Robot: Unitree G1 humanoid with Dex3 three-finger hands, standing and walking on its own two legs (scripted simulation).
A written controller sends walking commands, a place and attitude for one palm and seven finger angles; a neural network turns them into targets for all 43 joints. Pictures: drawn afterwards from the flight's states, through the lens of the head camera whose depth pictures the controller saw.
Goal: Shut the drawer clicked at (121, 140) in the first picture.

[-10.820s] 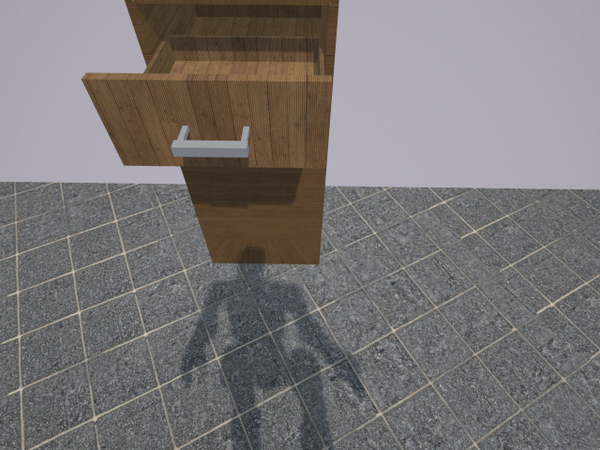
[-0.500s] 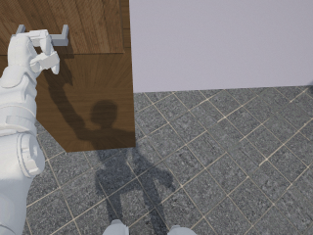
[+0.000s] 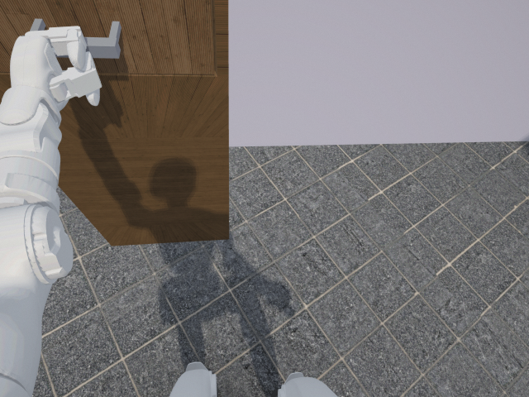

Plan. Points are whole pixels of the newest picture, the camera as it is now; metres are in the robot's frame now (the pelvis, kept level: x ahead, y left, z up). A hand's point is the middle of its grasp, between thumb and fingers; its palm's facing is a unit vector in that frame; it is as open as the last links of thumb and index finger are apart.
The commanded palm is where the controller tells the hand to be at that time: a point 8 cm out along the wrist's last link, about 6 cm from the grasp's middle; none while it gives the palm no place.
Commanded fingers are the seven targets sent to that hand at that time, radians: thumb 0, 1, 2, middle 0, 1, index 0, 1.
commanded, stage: pull the fist back off the drawer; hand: left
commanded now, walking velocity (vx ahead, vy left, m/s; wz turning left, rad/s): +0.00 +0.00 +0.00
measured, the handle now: (74, 37) +0.61 +0.23 +0.14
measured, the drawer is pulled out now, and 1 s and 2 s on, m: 0.00 0.00 0.00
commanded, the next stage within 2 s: draw the hand back to the body in 0.58 s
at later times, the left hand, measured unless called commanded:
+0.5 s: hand (98, 78) +0.53 +0.19 +0.14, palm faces +0.02 -1.00 +0.02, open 3.3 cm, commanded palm +0.49 +0.23 +0.14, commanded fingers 0.00 0.90 0.90 -1.40 -1.60 -1.40 -1.60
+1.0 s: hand (70, 122) +0.44 +0.20 +0.15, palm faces +0.04 -1.00 +0.01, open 3.3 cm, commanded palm +0.40 +0.25 +0.16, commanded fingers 0.00 0.90 0.90 -1.40 -1.60 -1.40 -1.60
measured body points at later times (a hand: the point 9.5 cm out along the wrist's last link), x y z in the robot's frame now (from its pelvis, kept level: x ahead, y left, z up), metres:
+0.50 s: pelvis +0.02 +0.00 +0.01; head +0.10 +0.01 +0.45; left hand +0.52 +0.24 +0.14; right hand -0.01 -0.27 -0.10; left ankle +0.05 +0.11 -0.70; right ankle -0.02 -0.12 -0.70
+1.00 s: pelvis +0.04 -0.01 +0.02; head +0.07 -0.01 +0.47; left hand +0.43 +0.26 +0.15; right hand +0.14 -0.27 -0.08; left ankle +0.05 +0.11 -0.70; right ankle -0.02 -0.12 -0.70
